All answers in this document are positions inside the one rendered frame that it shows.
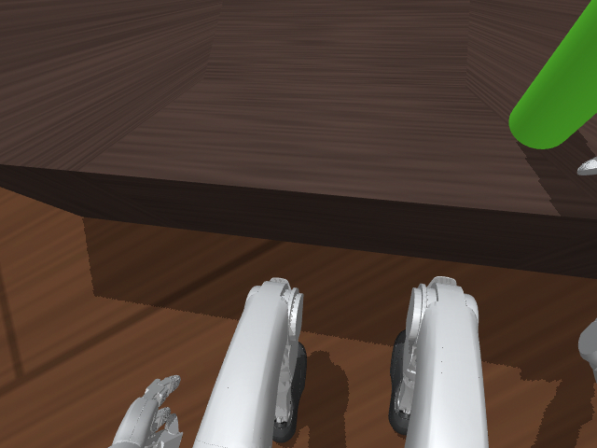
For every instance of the right robot foot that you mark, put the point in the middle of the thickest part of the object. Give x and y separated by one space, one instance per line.
398 420

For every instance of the bottle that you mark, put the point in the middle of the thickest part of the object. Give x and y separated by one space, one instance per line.
563 96

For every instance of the right robot arm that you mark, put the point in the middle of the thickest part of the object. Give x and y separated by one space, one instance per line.
587 346

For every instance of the left robot hand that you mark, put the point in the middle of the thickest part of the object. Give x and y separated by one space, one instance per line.
144 418

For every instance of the left robot foot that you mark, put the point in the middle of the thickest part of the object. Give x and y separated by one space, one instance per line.
283 432

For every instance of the right robot hand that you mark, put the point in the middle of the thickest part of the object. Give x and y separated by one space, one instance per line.
588 168

